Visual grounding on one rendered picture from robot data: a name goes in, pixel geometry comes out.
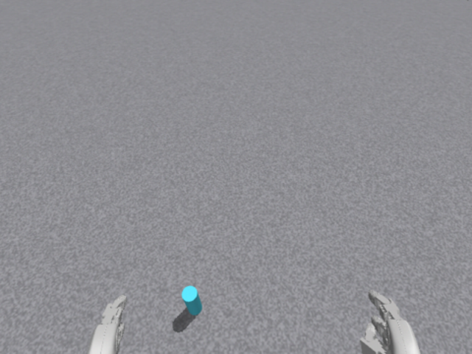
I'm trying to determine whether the right robot hand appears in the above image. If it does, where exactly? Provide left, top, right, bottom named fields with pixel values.
left=360, top=290, right=420, bottom=354

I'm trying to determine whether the left robot hand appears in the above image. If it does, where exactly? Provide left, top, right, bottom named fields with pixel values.
left=86, top=295, right=127, bottom=354

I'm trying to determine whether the can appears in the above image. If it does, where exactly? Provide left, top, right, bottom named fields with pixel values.
left=181, top=286, right=202, bottom=315

